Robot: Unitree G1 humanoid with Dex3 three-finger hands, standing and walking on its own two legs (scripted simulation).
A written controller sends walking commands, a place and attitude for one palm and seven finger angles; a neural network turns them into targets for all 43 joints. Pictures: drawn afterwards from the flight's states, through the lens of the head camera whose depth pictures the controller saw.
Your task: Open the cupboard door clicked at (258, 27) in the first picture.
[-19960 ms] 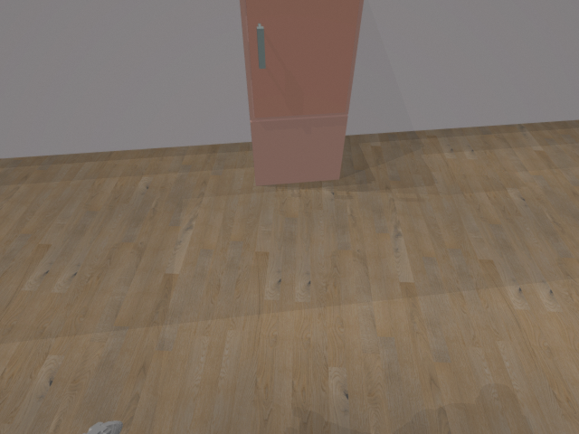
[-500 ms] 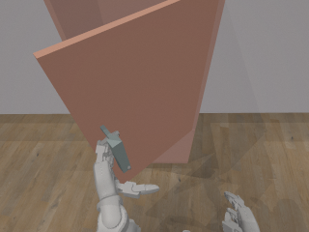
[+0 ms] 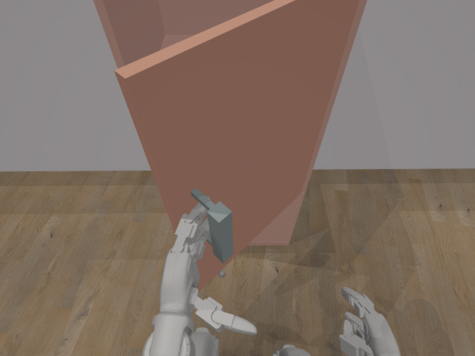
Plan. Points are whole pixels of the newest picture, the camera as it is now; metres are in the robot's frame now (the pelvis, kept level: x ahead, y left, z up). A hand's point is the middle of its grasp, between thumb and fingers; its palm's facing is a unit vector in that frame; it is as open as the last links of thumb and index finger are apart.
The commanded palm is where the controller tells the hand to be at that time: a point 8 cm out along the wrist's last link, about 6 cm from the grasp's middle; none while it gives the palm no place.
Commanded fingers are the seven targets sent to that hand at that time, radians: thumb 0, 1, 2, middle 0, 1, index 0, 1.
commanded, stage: slide the hand sideways off the handle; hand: left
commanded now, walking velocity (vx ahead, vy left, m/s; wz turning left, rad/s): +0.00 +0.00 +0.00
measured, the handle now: (211, 226) +0.31 +0.06 +0.06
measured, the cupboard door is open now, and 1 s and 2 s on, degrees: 45 44 44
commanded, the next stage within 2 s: draw the hand back to the body in 0.84 s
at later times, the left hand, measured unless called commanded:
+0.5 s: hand (195, 296) +0.21 +0.07 +0.06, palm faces +0.01 -1.00 +0.01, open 16.1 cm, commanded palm +0.17 +0.13 +0.06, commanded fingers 0.00 -0.50 0.30 -0.15 -0.30 -0.15 -0.30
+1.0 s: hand (166, 320) +0.17 +0.11 +0.06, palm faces +0.02 -1.00 -0.01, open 16.4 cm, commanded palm +0.14 +0.17 +0.07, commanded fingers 0.00 -0.50 0.30 -0.15 -0.30 -0.15 -0.30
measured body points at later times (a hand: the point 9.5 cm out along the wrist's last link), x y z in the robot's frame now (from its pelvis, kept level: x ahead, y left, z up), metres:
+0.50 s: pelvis +0.01 +0.00 +0.00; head +0.05 -0.01 +0.44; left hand +0.20 +0.13 +0.06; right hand +0.20 -0.22 -0.07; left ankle +0.05 +0.11 -0.65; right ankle -0.01 -0.12 -0.65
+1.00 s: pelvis +0.00 -0.03 -0.02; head +0.05 -0.03 +0.43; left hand +0.17 +0.16 +0.06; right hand +0.20 -0.25 -0.09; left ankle +0.05 +0.11 -0.65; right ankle -0.01 -0.12 -0.65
